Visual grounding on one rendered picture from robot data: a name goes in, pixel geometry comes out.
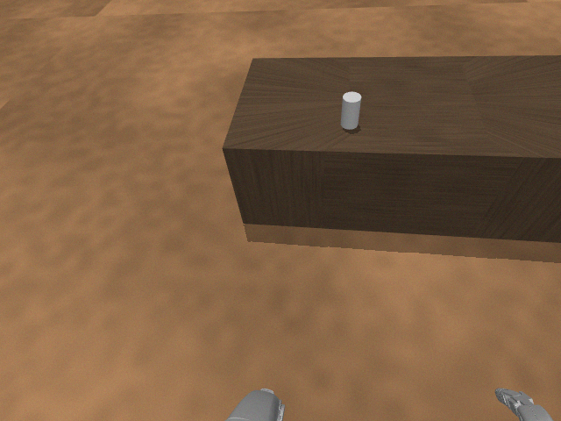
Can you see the can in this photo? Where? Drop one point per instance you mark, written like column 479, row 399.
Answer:
column 350, row 110

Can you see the right robot hand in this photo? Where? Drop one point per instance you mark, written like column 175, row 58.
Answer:
column 522, row 405

